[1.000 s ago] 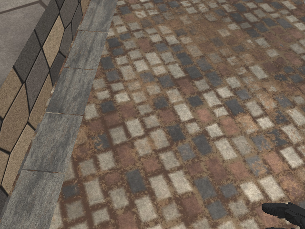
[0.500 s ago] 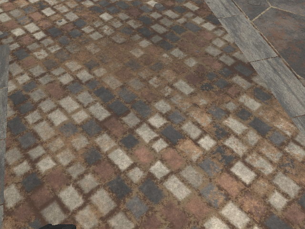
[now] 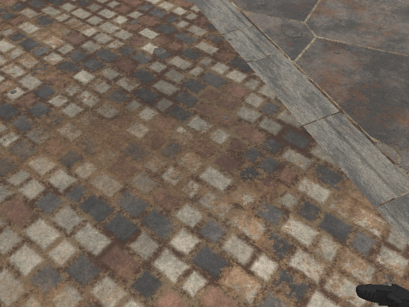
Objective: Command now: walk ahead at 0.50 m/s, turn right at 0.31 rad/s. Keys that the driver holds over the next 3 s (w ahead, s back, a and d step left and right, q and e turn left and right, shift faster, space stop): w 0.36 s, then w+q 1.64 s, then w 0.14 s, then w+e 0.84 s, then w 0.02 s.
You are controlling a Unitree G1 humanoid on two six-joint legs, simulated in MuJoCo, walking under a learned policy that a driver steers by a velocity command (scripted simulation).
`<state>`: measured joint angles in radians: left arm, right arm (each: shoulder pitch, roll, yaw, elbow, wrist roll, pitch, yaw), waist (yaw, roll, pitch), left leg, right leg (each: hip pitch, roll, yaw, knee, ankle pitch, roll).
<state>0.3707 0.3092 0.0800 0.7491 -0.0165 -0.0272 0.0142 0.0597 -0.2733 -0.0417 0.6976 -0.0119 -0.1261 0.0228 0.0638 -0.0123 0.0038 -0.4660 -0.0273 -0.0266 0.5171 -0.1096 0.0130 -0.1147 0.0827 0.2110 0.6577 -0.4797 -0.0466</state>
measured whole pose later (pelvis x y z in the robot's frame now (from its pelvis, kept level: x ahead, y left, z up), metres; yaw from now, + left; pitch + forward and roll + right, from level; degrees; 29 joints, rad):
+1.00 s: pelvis +0.53 +0.01 +0.00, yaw +15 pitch +2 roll -2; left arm 0.33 0.29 0.08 0.86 -0.02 -0.04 0.02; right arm 0.07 -0.27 -0.05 0.68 0.02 -0.03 0.06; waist 0.05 0.02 0.04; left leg -0.52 0.02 0.05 0.59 -0.11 0.10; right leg 0.09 -0.06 -0.28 0.43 -0.47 0.05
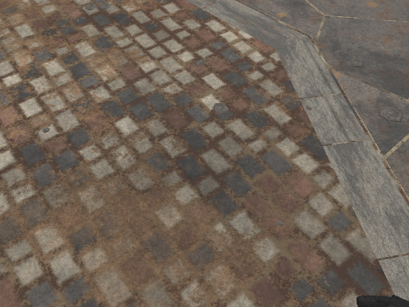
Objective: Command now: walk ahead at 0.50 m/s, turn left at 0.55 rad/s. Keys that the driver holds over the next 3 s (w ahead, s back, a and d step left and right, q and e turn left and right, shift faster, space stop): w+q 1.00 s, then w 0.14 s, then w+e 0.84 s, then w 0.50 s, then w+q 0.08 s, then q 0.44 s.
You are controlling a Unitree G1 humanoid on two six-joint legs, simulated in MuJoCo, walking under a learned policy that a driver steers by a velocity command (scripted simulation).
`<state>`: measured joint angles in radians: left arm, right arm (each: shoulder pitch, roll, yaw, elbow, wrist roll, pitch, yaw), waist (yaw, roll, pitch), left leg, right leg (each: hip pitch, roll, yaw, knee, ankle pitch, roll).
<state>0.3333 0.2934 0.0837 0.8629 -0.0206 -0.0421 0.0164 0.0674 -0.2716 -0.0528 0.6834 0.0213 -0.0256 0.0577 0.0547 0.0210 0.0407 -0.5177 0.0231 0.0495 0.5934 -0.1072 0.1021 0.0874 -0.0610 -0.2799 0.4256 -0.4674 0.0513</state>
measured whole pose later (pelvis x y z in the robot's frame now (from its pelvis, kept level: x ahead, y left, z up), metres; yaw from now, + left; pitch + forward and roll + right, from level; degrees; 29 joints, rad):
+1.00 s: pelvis +0.52 +0.12 +0.00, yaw +36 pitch +2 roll -2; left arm 0.34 0.32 0.08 0.87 -0.03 -0.05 0.01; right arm 0.06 -0.28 -0.06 0.57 0.02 -0.02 0.05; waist 0.07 0.02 0.05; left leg -0.51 0.01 0.04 0.58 -0.11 0.10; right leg 0.08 -0.07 -0.26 0.43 -0.47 0.05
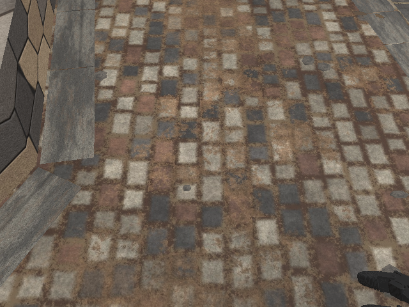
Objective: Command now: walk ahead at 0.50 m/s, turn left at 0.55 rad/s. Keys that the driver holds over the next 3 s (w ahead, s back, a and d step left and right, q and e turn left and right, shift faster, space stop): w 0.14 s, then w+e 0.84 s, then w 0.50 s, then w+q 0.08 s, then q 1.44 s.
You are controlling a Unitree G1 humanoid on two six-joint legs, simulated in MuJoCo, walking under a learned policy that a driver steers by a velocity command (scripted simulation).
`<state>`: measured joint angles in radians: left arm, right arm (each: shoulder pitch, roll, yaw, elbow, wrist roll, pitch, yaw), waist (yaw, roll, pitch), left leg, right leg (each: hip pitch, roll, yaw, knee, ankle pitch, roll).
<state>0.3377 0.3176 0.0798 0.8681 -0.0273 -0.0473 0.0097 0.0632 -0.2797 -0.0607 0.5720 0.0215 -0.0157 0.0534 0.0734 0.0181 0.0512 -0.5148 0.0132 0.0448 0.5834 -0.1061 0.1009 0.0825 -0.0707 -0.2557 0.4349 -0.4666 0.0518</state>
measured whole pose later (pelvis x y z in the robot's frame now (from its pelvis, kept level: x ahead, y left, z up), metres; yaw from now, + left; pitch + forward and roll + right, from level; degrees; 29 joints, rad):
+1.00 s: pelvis +0.59 -0.04 +0.01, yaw -20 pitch +2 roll -1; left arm 0.37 0.31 0.07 0.73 -0.02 -0.02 0.01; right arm 0.06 -0.29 -0.03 0.66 0.00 -0.12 0.02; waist 0.08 0.03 0.00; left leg -0.47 0.00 -0.08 0.46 -0.03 -0.03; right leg -0.10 0.11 0.22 0.49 -0.42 -0.05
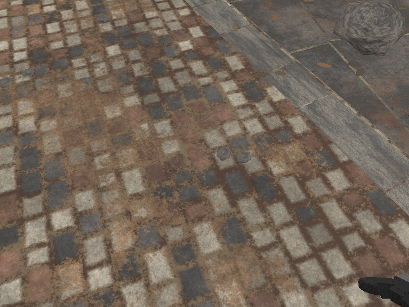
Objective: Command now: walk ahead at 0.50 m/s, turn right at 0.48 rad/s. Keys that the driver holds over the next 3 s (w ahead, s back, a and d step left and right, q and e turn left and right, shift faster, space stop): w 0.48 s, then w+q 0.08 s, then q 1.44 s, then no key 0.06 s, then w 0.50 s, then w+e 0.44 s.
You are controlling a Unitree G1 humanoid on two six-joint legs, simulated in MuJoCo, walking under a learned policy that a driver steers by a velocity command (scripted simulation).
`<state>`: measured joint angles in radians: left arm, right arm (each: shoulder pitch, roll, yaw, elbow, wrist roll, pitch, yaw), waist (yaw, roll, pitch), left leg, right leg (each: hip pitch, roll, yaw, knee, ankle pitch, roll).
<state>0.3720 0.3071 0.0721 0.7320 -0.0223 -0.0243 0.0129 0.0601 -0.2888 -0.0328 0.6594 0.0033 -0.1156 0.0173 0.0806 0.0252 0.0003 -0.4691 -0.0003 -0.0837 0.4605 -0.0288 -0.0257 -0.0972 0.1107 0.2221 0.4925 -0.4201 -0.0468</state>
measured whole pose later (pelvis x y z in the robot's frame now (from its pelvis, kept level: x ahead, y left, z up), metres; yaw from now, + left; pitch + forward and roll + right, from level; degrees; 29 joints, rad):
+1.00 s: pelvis +0.46 -0.04 +0.00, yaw +8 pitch +2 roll -2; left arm 0.19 0.29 0.07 0.80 0.00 -0.01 0.04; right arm 0.13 -0.28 -0.07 0.67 0.00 -0.01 0.04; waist 0.02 0.01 0.05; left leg -0.46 0.00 0.02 0.57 -0.11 0.07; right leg -0.19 -0.03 -0.19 0.71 -0.48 0.01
